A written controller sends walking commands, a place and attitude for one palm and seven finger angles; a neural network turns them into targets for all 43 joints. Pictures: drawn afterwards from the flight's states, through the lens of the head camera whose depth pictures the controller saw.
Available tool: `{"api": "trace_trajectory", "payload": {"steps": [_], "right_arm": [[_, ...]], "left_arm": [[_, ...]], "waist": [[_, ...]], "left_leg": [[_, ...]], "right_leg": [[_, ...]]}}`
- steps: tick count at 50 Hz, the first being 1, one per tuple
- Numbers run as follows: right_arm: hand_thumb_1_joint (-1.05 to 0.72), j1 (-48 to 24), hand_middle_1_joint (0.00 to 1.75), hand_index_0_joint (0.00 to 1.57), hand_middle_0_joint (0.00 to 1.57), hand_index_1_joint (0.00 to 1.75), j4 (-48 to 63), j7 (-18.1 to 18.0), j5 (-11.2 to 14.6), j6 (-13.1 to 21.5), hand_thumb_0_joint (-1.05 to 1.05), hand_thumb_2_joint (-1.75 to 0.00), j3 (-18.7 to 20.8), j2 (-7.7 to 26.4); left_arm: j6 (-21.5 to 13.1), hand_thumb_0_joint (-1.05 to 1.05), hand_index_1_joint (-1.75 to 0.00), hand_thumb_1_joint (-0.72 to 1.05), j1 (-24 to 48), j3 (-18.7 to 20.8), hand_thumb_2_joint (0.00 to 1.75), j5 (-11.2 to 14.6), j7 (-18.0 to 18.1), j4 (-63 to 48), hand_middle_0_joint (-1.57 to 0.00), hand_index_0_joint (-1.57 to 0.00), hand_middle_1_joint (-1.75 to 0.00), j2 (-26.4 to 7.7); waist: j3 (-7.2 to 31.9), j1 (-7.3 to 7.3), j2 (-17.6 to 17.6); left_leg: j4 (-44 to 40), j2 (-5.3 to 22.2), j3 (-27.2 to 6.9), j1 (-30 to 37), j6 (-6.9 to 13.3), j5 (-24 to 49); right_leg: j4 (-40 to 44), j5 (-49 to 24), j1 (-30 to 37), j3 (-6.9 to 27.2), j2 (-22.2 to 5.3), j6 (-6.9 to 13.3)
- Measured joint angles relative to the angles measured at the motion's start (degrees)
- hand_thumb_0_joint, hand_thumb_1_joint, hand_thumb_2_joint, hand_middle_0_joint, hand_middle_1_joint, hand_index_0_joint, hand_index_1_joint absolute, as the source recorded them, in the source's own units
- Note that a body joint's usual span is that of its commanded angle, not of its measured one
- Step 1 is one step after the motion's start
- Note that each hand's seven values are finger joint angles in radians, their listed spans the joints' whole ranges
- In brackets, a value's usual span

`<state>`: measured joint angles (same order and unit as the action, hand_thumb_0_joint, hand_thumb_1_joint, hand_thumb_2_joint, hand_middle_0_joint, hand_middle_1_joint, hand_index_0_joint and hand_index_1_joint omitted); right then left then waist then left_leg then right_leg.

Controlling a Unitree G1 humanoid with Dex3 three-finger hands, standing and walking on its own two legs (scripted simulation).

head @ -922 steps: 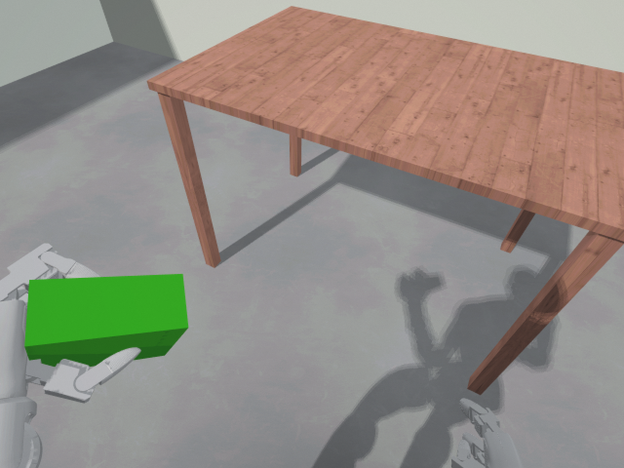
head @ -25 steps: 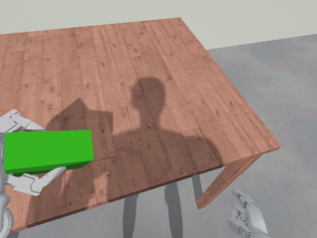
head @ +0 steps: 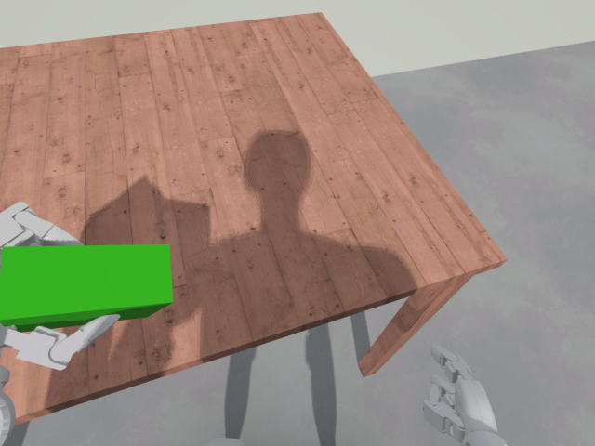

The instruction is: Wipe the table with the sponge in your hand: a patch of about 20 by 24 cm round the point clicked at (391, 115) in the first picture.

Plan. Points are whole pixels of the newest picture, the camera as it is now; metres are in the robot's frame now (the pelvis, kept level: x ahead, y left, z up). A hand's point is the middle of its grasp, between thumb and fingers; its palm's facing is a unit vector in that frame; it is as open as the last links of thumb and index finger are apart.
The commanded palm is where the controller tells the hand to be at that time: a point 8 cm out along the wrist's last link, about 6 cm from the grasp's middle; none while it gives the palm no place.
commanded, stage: shuffle to correct the standing spot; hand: left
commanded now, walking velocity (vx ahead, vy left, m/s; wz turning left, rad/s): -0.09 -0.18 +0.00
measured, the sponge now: (113, 287) +0.24 +0.21 +0.13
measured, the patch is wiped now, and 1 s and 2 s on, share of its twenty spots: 0.00 0.00 0.00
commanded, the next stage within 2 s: come to a stop and stand still in 0.06 s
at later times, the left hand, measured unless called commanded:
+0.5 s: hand out of the picture +0.23 +0.30 +0.21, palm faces +0.45 -0.73 -0.50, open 9.5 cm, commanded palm +0.15 +0.29 +0.18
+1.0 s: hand out of the picture +0.22 +0.31 +0.17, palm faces +0.43 -0.82 -0.38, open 9.5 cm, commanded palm +0.15 +0.34 +0.18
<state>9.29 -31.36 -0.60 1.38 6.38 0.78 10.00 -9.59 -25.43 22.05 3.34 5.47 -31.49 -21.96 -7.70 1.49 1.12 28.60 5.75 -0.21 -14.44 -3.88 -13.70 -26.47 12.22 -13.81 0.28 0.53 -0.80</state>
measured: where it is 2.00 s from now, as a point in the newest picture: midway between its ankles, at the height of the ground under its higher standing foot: outside the picture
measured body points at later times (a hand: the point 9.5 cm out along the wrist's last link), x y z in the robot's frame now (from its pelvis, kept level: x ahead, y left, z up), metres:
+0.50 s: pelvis -0.01 +0.01 +0.00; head +0.03 +0.03 +0.44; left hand +0.20 +0.34 +0.23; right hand +0.15 -0.22 -0.08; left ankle +0.02 +0.16 -0.74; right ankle +0.02 -0.13 -0.74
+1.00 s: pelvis -0.01 +0.06 +0.00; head +0.04 +0.09 +0.44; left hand +0.19 +0.36 +0.19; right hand +0.20 -0.13 -0.07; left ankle +0.01 +0.16 -0.74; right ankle +0.02 -0.13 -0.74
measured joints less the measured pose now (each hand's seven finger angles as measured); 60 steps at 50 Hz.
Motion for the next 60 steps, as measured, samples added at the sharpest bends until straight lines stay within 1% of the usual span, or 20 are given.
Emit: {"api": "trace_trajectory", "payload": {"steps": [10, 12, 16, 18, 19, 20, 21, 22, 24, 25, 27, 30, 33, 36, 39, 41, 44, 49, 55, 60], "right_arm": [[-0.91, -0.7, 0.30, 0.21, 0.21, 0.30, 0.9, -0.8, -0.2, -0.6, 0.01, -0.90, 1.5, 1.4], [-0.91, -0.7, 0.30, 0.21, 0.21, 0.30, 1.0, -0.9, -0.1, -0.8, 0.01, -0.90, 1.8, 1.7], [-0.91, -0.3, 0.30, 0.21, 0.21, 0.30, 0.3, -1.4, 0.0, -1.0, 0.01, -0.90, 1.7, 2.6], [-0.91, 0.4, 0.30, 0.21, 0.20, 0.30, -0.2, -1.8, 0.0, -1.1, 0.01, -0.90, 1.7, 2.9], [-0.91, 2.3, 0.30, 0.20, 0.20, 0.30, 0.9, -3.8, 1.0, -1.2, 0.01, -0.90, 0.3, 3.6], [-0.91, 3.9, 0.30, 0.20, 0.20, 0.30, 1.2, -4.6, 1.5, -0.4, 0.01, -0.90, -0.4, 3.8], [-0.91, 4.5, 0.30, 0.20, 0.20, 0.30, 0.5, -4.5, 1.2, 0.6, 0.01, -0.90, -0.8, 3.6], [-0.91, 4.6, 0.30, 0.20, 0.20, 0.30, -0.2, -3.8, 0.6, 1.4, 0.01, -0.90, -1.2, 3.4], [-0.91, 4.7, 0.30, 0.20, 0.20, 0.30, -1.3, -1.8, -0.2, 2.7, 0.01, -0.90, -1.9, 3.3], [-0.91, 4.8, 0.30, 0.20, 0.20, 0.30, -1.6, -0.9, -0.4, 3.2, 0.01, -0.90, -2.0, 3.3], [-0.91, 5.2, 0.30, 0.21, 0.21, 0.30, -1.9, 0.4, -0.7, 4.3, 0.02, -0.90, -1.9, 3.3], [-0.91, 5.4, 0.30, 0.21, 0.21, 0.30, -2.3, 1.2, -1.1, 5.3, 0.02, -0.90, -1.5, 3.1], [-0.91, 4.9, 0.30, 0.21, 0.21, 0.30, -2.3, 1.0, -1.5, 5.1, 0.02, -0.90, -1.5, 2.3], [-0.91, 3.9, 0.30, 0.21, 0.21, 0.30, -1.9, 0.6, -1.9, 4.6, 0.02, -0.90, -1.7, 1.2], [-0.91, 2.7, 0.30, 0.21, 0.21, 0.30, -1.6, 0.5, -2.0, 4.4, 0.02, -0.90, -2.1, 0.3], [-0.91, 1.7, 0.30, 0.21, 0.21, 0.30, -1.6, 0.6, -2.0, 4.3, 0.02, -0.90, -2.4, -0.2], [-0.91, 0.4, 0.30, 0.21, 0.21, 0.30, -1.7, 0.8, -1.9, 4.3, 0.02, -0.90, -2.7, -0.7], [-0.91, -1.1, 0.30, 0.21, 0.21, 0.30, -1.6, 1.0, -1.8, 3.5, 0.01, -0.90, -2.9, -1.0], [-0.91, -1.7, 0.30, 0.21, 0.21, 0.31, -1.2, 0.4, -1.5, 2.3, 0.01, -0.90, -2.8, -0.9], [-0.91, -1.0, 0.30, 0.21, 0.21, 0.30, -0.9, -0.3, -1.2, 1.9, 0.01, -0.90, -2.1, -0.1]], "left_arm": [[-0.4, -0.01, -1.35, -0.45, -1.8, 1.5, 1.04, 0.8, -0.6, -2.4, -0.79, -0.80, -1.35, -1.7], [-0.7, -0.01, -1.35, -0.45, -2.2, 1.6, 1.04, 0.8, -0.5, -2.5, -0.79, -0.80, -1.35, -2.0], [-0.7, -0.01, -1.35, -0.45, -3.8, 0.9, 1.04, 0.6, 0.5, -2.2, -0.79, -0.80, -1.35, -1.5], [-0.4, -0.01, -1.35, -0.45, -4.4, 0.5, 1.04, 0.4, 0.9, -2.1, -0.79, -0.80, -1.35, -1.3], [-0.7, -0.01, -1.35, -0.45, -1.8, -0.6, 1.04, 0.8, 0.6, -1.1, -0.79, -0.80, -1.35, -3.9], [-2.4, -0.01, -1.35, -0.45, 1.8, -0.1, 1.04, 0.6, -0.4, 0.7, -0.79, -0.80, -1.35, -7.2], [-4.2, -0.01, -1.35, -0.45, 5.0, 1.6, 1.04, 0.3, -0.9, 2.9, -0.79, -0.80, -1.35, -9.6], [-5.5, -0.01, -1.35, -0.45, 7.6, 3.6, 1.04, 0.3, -1.0, 5.1, -0.79, -0.80, -1.35, -11.3], [-7.1, -0.01, -1.35, -0.45, 10.1, 7.2, 1.04, 0.7, -0.5, 8.6, -0.79, -0.80, -1.35, -12.4], [-7.3, -0.01, -1.35, -0.45, 10.0, 8.2, 1.04, 0.9, -0.2, 9.6, -0.79, -0.80, -1.35, -11.8], [-6.8, -0.01, -1.35, -0.45, 7.9, 8.0, 1.04, 0.8, 0.3, 9.3, -0.79, -0.80, -1.35, -8.6], [-5.8, -0.01, -1.35, -0.45, 3.0, 3.9, 1.04, -0.7, 0.1, 6.6, -0.79, -0.80, -1.35, -2.7], [-4.7, -0.01, -1.35, -0.45, 0.1, -0.5, 1.04, -2.7, -0.6, 4.8, -0.79, -0.80, -1.35, 0.9], [-3.6, -0.01, -1.35, -0.45, 0.0, -1.8, 1.04, -3.7, -0.5, 3.8, -0.79, -0.80, -1.35, 1.0], [-2.9, -0.01, -1.35, -0.45, 1.4, -0.4, 1.04, -3.6, 0.3, 2.6, -0.79, -0.80, -1.35, -0.1], [-2.8, -0.01, -1.35, -0.45, 2.1, 1.1, 1.04, -3.2, 1.0, 1.5, -0.79, -0.80, -1.35, -0.8], [-3.2, -0.01, -1.35, -0.45, 3.2, 2.4, 1.04, -2.7, 1.7, 0.0, -0.79, -0.80, -1.35, -0.7], [-3.3, -0.01, -1.35, -0.45, 3.2, 1.3, 1.04, -2.5, 1.8, 0.1, -0.79, -0.80, -1.35, 1.2], [-1.8, -0.01, -1.35, -0.45, 2.6, -0.8, 1.04, -2.4, 1.5, 2.6, -0.79, -0.80, -1.35, 2.4], [-1.4, -0.01, -1.35, -0.45, 1.4, -1.0, 1.04, -1.9, 1.5, 1.7, -0.79, -0.80, -1.35, 1.8]], "waist": [[-0.3, -0.57, -0.6], [-0.4, -0.81, -0.6], [0.1, -1.64, -0.9], [0.5, -1.81, -0.9], [0.3, -0.88, -1.1], [0.4, 0.08, -0.9], [0.5, 0.76, -0.6], [0.7, 1.12, -0.4], [1.7, 0.80, 0.0], [2.2, 0.37, 0.1], [2.8, -0.44, 0.3], [2.7, -1.08, 1.0], [1.7, -1.34, 2.1], [0.2, -0.99, 3.1], [-0.9, -0.42, 3.1], [-1.2, -0.04, 2.8], [-1.2, 0.50, 2.2], [-0.2, 1.02, 1.1], [0.2, 0.52, 0.6], [0.1, -0.42, 0.4]], "left_leg": [[1.1, 1.4, -0.5, -2.0, -1.1, 0.1], [1.5, 1.4, -0.4, -2.5, -0.8, 0.1], [2.2, 0.7, -0.3, -3.0, 0.7, -0.2], [2.0, 0.2, -0.1, -2.7, 0.6, -0.2], [1.8, -0.1, -0.5, -2.4, 0.2, 0.1], [1.9, -0.5, -0.9, -2.5, 0.1, 0.2], [2.2, -0.7, -0.9, -2.6, 0.1, 0.2], [2.7, -0.6, -0.7, -2.9, 0.4, -0.1], [3.7, -0.8, -0.2, -3.3, 1.3, -1.0], [3.9, -1.0, 0.3, -3.3, 1.4, -1.2], [3.7, -1.6, 1.3, -2.4, 1.9, -1.4], [2.8, -2.7, 2.8, -0.8, 3.2, -1.7], [2.6, -3.7, 3.3, -0.1, 4.2, -1.7], [3.0, -4.3, 3.1, -0.2, 4.7, -1.8], [3.7, -4.5, 2.6, -0.7, 5.0, -1.9], [4.0, -4.6, 2.3, -0.9, 5.1, -1.9], [4.0, -4.6, 1.9, -1.1, 5.2, -1.9], [3.3, -4.8, 1.9, -0.7, 5.2, -1.6], [1.8, -4.5, 1.6, 0.4, 4.5, -0.9], [1.0, -3.8, 0.9, 1.0, 3.7, -0.3]], "right_leg": [[-1.6, 0.1, -2.3, -0.4, 1.4, 1.2], [-1.9, 0.1, -2.8, -0.3, 1.4, 1.3], [-2.3, 0.2, -3.1, -0.1, 0.8, 0.9], [-2.2, 0.2, -2.8, 0.0, 0.3, 0.5], [-2.0, 0.2, -2.2, -0.3, -0.1, 0.2], [-2.1, 0.3, -2.2, -0.7, -0.4, -0.1], [-2.5, 0.5, -2.3, -0.8, -0.6, -0.1], [-2.7, 0.5, -2.5, -0.6, -0.6, -0.1], [-2.9, 0.5, -2.9, 0.1, -0.6, -0.3], [-2.8, 0.5, -2.9, 0.6, -0.8, -0.6], [-2.3, 0.4, -2.2, 1.6, -1.5, -1.4], [-1.2, 0.2, -0.9, 3.0, -2.6, -2.3], [-0.7, 0.1, 0.0, 3.4, -3.6, -2.5], [-1.0, 0.3, 0.1, 3.1, -4.2, -1.6], [-0.8, 0.1, 0.3, 2.5, -4.4, -1.2], [-0.4, -0.1, 0.5, 2.2, -4.5, -1.3], [0.2, -0.5, 0.8, 1.7, -4.6, -1.6], [0.9, -0.6, 1.2, 1.6, -4.8, -2.4], [2.0, -1.1, 2.2, 1.2, -4.5, -3.6], [2.8, -1.5, 3.0, 0.5, -3.8, -3.4]]}}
